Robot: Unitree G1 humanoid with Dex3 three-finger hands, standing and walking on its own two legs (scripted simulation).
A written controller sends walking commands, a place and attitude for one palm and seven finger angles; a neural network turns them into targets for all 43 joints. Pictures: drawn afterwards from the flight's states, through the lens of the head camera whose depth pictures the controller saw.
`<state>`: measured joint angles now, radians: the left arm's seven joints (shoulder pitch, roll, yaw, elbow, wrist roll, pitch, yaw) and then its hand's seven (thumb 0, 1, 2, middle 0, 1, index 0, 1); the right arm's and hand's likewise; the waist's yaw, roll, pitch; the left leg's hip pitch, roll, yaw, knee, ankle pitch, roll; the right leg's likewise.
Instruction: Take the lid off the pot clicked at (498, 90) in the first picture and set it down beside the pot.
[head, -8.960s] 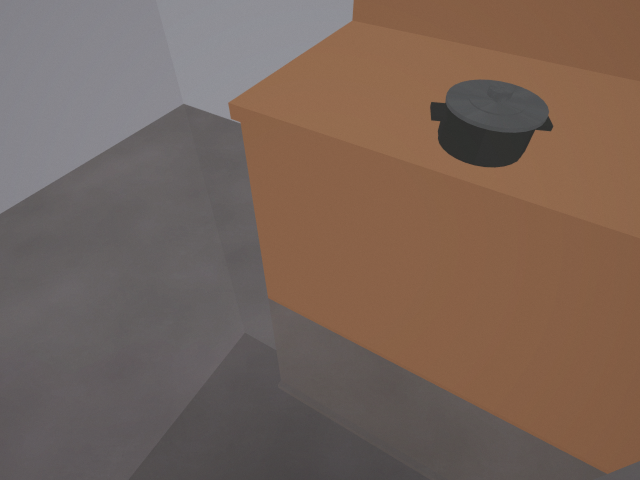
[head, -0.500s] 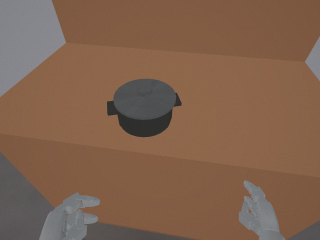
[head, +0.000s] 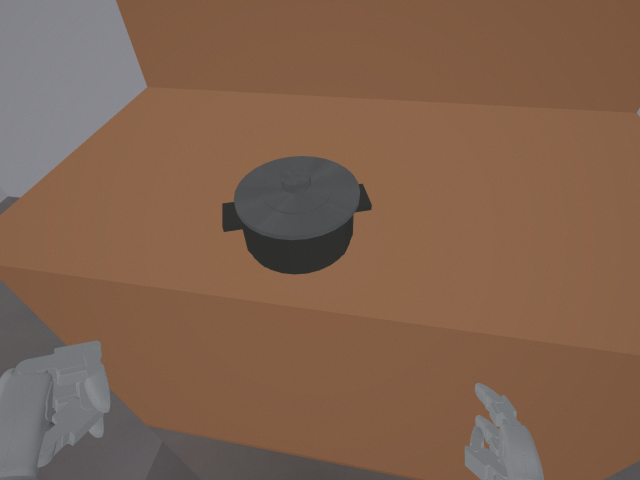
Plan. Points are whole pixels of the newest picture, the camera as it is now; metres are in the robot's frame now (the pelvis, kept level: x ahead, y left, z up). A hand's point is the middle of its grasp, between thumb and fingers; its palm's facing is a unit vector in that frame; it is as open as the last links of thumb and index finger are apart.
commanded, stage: raise the hand higher, near the body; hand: left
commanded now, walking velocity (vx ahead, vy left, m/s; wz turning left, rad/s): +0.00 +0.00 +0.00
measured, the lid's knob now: (295, 180) +0.46 +0.10 +0.15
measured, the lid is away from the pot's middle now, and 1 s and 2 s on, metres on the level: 0.00 0.00 0.00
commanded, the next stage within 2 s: reach forward and open the fingers in 0.58 s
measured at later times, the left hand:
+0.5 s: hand (89, 341) +0.18 +0.23 +0.18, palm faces +0.38 -0.80 -0.47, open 3.1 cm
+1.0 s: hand (66, 305) +0.21 +0.27 +0.19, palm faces +0.04 +0.06 -1.00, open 2.9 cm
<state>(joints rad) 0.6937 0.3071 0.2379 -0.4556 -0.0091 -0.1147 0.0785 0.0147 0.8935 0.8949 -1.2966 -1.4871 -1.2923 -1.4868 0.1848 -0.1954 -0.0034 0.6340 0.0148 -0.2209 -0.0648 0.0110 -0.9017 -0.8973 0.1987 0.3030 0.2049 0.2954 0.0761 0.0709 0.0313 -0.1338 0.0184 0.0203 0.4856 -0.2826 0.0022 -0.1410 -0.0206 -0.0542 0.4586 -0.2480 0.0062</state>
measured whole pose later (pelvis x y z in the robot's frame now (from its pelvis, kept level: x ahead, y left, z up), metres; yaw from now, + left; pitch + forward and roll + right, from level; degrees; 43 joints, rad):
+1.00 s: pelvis +0.00 +0.01 +0.00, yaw +0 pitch +1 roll +0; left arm 0.44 0.78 0.29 -0.61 0.65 0.11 -0.13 0.00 0.65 1.06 -1.26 -1.21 -1.25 -1.21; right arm 0.12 -0.32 0.01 0.50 0.05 0.06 0.01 0.01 -0.90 -0.90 0.20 0.30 0.24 0.32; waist 0.10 0.14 -0.01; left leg -0.25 0.00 0.02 0.51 -0.28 0.01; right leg -0.26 -0.04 -0.05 0.49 -0.25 0.02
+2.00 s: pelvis -0.03 +0.01 +0.00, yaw +1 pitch +0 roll +1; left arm -0.35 0.77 0.05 -0.13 0.72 0.10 -0.51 0.00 -0.35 1.61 -0.88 -0.08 -0.88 -0.08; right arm 0.13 -0.31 0.03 0.54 0.07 0.03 -0.01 0.01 -0.90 -0.90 0.20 0.30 0.20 0.29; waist 0.06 0.13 0.02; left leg -0.25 -0.02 0.02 0.45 -0.20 0.02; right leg -0.28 -0.06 -0.05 0.47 -0.19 0.02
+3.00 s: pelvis -0.01 +0.01 +0.00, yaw +0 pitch +2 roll +1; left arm -0.72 0.55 -0.24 0.05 0.80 0.28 -0.48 0.00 -0.35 1.61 -0.88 -0.08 -0.88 -0.08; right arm 0.11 -0.29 0.04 0.56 0.08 0.10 0.04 0.01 -0.91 -0.90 0.19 0.30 0.20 0.29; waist 0.03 0.12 0.00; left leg -0.24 -0.03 0.04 0.44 -0.23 0.03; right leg -0.28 -0.07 -0.03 0.49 -0.24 0.02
